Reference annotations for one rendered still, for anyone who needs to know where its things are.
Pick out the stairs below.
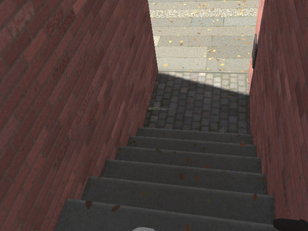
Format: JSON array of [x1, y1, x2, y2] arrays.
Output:
[[35, 127, 280, 231]]

